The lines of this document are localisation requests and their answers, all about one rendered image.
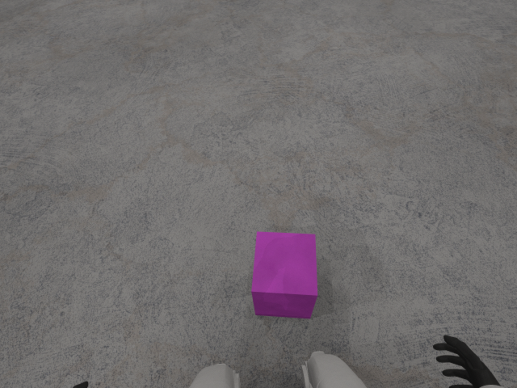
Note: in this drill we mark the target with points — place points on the robot right hand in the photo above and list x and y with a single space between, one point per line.
476 371

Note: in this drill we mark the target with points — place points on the carton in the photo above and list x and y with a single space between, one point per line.
285 275

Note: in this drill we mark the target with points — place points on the right robot thigh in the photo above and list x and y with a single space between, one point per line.
328 371

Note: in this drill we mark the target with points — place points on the left robot thigh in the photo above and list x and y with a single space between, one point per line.
216 376

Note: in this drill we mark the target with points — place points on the robot thigh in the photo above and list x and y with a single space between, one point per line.
216 376
328 371

